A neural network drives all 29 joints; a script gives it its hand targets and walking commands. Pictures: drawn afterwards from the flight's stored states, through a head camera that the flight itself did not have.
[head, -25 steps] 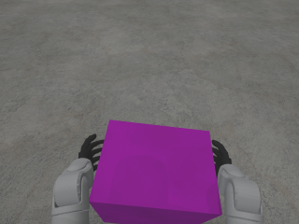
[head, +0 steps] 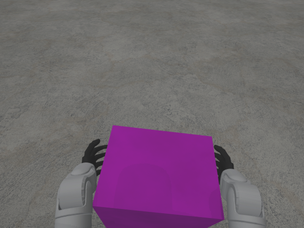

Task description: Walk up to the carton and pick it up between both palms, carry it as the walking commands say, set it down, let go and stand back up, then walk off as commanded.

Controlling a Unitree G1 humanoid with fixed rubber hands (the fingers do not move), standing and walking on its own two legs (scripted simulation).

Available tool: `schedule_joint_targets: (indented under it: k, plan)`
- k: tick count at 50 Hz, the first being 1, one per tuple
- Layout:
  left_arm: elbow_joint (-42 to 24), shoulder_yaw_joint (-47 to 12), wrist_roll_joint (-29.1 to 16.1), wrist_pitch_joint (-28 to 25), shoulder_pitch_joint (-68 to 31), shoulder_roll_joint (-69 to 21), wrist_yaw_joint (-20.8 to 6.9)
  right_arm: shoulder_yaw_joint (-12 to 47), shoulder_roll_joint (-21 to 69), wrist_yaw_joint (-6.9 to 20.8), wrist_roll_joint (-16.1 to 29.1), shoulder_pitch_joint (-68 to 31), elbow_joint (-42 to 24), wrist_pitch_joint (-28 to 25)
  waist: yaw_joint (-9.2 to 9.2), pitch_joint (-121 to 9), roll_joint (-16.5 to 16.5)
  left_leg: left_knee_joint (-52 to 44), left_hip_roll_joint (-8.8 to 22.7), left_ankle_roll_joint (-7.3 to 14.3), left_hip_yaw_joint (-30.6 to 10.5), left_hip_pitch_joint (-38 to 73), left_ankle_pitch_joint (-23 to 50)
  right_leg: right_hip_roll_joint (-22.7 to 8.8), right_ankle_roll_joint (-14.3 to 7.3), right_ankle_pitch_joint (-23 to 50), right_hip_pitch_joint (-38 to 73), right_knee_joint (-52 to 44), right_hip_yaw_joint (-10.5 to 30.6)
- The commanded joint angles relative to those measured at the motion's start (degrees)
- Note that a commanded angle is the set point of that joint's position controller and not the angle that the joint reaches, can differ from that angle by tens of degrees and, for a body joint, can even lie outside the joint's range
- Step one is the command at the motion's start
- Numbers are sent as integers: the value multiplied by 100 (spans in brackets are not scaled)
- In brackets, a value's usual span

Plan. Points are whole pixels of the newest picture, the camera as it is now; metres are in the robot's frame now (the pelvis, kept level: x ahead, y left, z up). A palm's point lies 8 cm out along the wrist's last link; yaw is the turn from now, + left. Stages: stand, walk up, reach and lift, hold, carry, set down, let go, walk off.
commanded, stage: carry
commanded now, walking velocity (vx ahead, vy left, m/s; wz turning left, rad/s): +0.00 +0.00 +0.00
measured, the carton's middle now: (154, 186) +0.24 +0.00 -0.02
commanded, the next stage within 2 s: none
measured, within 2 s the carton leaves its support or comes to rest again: neither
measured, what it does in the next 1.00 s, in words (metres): lifts its left foot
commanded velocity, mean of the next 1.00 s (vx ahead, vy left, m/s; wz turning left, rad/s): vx -0.12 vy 0.00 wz -0.30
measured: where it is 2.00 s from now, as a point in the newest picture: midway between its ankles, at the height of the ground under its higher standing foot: outside the picture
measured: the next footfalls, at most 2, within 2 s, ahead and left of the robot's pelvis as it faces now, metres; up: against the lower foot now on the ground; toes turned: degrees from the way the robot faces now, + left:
left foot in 1.20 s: -0.13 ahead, +0.12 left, +0.00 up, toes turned -11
right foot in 1.54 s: -0.31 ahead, -0.12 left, +0.00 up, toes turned -35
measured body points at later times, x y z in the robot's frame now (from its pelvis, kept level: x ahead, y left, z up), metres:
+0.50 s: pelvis +0.00 +0.00 +0.00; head -0.02 +0.00 +0.45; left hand +0.26 +0.17 +0.04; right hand +0.26 -0.17 +0.04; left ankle -0.01 +0.09 -0.73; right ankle +0.05 -0.13 -0.73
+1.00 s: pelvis -0.09 -0.02 -0.02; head -0.07 -0.03 +0.43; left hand +0.20 +0.10 +0.03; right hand +0.13 -0.24 +0.02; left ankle -0.06 +0.10 -0.69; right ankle +0.00 -0.12 -0.73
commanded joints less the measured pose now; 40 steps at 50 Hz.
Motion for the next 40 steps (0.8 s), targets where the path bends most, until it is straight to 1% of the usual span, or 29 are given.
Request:
schedule_joint_targets:
  k: [1, 2, 3, 4, 7, 8, 9, 10, 11, 12, 13, 15, 17, 18, 19, 20, 21, 22, 24, 25, 26, 27, 28, 30, 33, 35, 37, 39, 40]
  plan:
    - [-651, -3487, -1356, -128, -2576, -3744, -1018, 3496, 4033, 858, 1372, -2877, -830, -309, 13, -1130, -225, -566, 708, 13, -670, -86, 608, -454, -130, 413, 925, -403, 553]
    - [-908, -3738, -1528, -83, -2455, -3821, -1000, 3755, 4082, 831, 1597, -3047, -1473, -303, -7, -1238, -216, -550, 696, -17, -646, 25, 668, -462, -146, 476, 963, -354, 556]
    - [-606, -3497, -1299, -128, -2412, -3668, -1002, 3442, 3979, 824, 1326, -2698, -845, -333, -14, -1339, 42, -492, 669, -20, -641, -23, 880, -499, -165, 766, 1078, -295, 569]
    - [-1427, -3882, -1638, -129, -2553, -3806, -982, 3825, 4177, 829, 1649, -2641, -1409, -289, -11, -1518, -43, -427, 670, -32, -586, 161, 923, -470, -164, 927, 1088, -270, 534]
    - [-378, -3318, -1127, -144, -2121, -3492, -965, 3251, 3798, 821, 1188, -2419, -565, -358, 5, -1357, 293, -505, 697, -40, -609, 156, 1272, -477, -183, 825, 975, -198, 494]
    - [-402, -3382, -1088, -244, -2066, -3416, -955, 3253, 3780, 842, 1149, -2327, -561, -437, 10, -1422, 194, -459, 714, -53, -585, 279, 1346, -508, -171, 932, 978, -190, 509]
    - [-1067, -3727, -1412, -238, -2492, -3714, -957, 3640, 3999, 836, 1453, -2813, -1263, -431, 5, -1151, 86, -517, 693, -41, -585, 235, 1238, -425, -133, 746, 786, -231, 505]
    - [-888, -3643, -1391, -203, -2469, -3699, -959, 3611, 4052, 818, 1459, -2895, -1132, -405, -5, -1279, -8, -536, 716, -2, -656, 185, 1316, -422, -107, 739, 862, -163, 475]
    - [-1152, -3832, -1524, -188, -2511, -3716, -949, 3648, 3991, 816, 1509, -2653, -1235, -380, -5, -1330, 186, -508, 741, 15, -613, 264, 1384, -410, -133, 683, 790, -84, 487]
    - [-596, -3445, -1239, -227, -2336, -3476, -951, 3336, 3810, 799, 1226, -2542, -723, -441, -7, -1293, 115, -474, 726, 30, -552, 213, 1318, -401, -124, 669, 766, -141, 445]
    - [-1254, -3814, -1549, -195, -2474, -3597, -945, 3686, 3946, 791, 1511, -2572, -1321, -401, 4, -1268, 223, -500, 746, 4, -596, 203, 1488, -391, -118, 756, 806, -107, 431]
    - [-604, -3527, -1282, -219, -2238, -3543, -955, 3347, 3825, 772, 1217, -2557, -901, -450, 13, -1267, 197, -484, 687, -16, -530, 221, 1511, -412, -118, 831, 823, -91, 486]
    - [-1108, -3803, -1509, -143, -2540, -3710, -964, 3656, 3987, 785, 1477, -2751, -1329, -370, 13, -1364, 234, -508, 721, -19, -570, 243, 1416, -416, -128, 738, 901, -81, 447]
    - [-1273, -3834, -1595, -79, -2502, -3583, -953, 3729, 3911, 785, 1518, -2538, -1375, -276, 11, -1266, -39, -587, 771, 15, -698, 98, 1193, -384, -126, 521, 899, -139, 419]
    - [-658, -3548, -1347, -82, -2274, -3565, -974, 3520, 3859, 786, 1342, -2659, -1078, -302, 29, -1255, -84, -567, 750, 55, -682, 159, 1133, -396, -140, 503, 822, -198, 520]
    - [-1419, -3857, -1621, -65, -2488, -3606, -971, 3854, 3949, 774, 1608, -2746, -1641, -285, 3, -1278, 45, -550, 706, -1, -610, 92, 901, -409, -139, 521, 932, -259, 472]
    - [-64, -3180, -1075, -119, -2034, -3491, -989, 3256, 3834, 790, 1164, -2696, -619, -352, 15, -1243, 0, -586, 690, -7, -633, 48, 936, -437, -135, 564, 922, -247, 560]
    - [-554, -3457, -1225, -239, -1989, -3550, -969, 3450, 3798, 795, 1281, -2455, -888, -445, 18, -1292, 113, -632, 639, -71, -562, 84, 919, -420, -136, 562, 970, -260, 502]
    - [-1337, -3787, -1550, -237, -2626, -3594, -961, 3764, 4087, 803, 1525, -2736, -1241, -413, 17, -1248, -218, -453, 650, -56, -524, 0, 983, -461, -106, 935, 1039, -228, 511]
    - [-1018, -3755, -1532, -128, -2377, -3693, -955, 3742, 3954, 787, 1552, -2715, -1320, -342, 3, -1303, -120, -515, 633, -41, -533, 53, 976, -452, -135, 782, 936, -225, 502]
    - [-499, -3338, -1179, -228, -2349, -3453, -947, 3339, 3835, 781, 1191, -2575, -646, -422, -1, -1350, -93, -435, 642, -41, -513, 97, 968, -491, -164, 922, 1038, -217, 525]
    - [-637, -3409, -1223, -280, -2175, -3450, -963, 3384, 3741, 786, 1244, -2555, -900, -498, -4, -1144, -124, -434, 667, -87, -497, -16, 817, -509, -143, 869, 834, -290, 613]
    - [-2804, -4806, -2345, 122, -2710, -3977, -923, 4702, 4239, 761, 2323, -3071, -3091, -97, -21, -991, 141, -254, 742, -79, -454, 135, 1277, -520, -144, 1285, 586, 4, 592]
    - [-2575, -4643, -2416, 855, -2700, -4057, -942, 4432, 4364, 776, 2289, -2662, -2486, 640, -42, -1466, 72, 196, 966, -158, -346, 293, 1983, -581, -100, 2164, 625, 491, 562]
    - [-2285, -4496, -2265, 1310, -1913, -3838, -1104, 4234, 4185, 820, 2022, -1887, -2161, 1074, -60, -1739, 113, 654, 1089, -154, -247, 508, 3105, -486, -98, 3336, 550, 834, 616]
    - [-2129, -4449, -2271, 1406, -1974, -3948, -1224, 4252, 4224, 886, 2004, -2056, -2210, 1151, -85, -1616, -107, 619, 1238, -74, -367, 336, 2809, -434, -120, 3178, 399, 938, 725]
    - [-2171, -4470, -2295, 1451, -2322, -4099, -1256, 4216, 4373, 937, 2007, -2346, -2189, 1178, -77, -1139, 390, 58, 1550, 58, -547, -15, 2036, -143, -16, 1736, 73, 1031, 413]
    - [-2342, -4544, -2436, 1470, -2674, -4196, -1254, 4232, 4565, 934, 2098, -2587, -2179, 1195, -72, -771, 1155, -385, 2014, 409, -880, -459, 1153, 103, 3, -488, -187, 1553, 303]
    - [-2232, -4540, -2466, 1489, -2695, -4262, -1241, 4185, 4520, 939, 2128, -2565, -2193, 1230, -92, -679, 1284, -539, 2227, 630, -1068, -494, 1102, 143, -18, -1313, -393, 2037, 376]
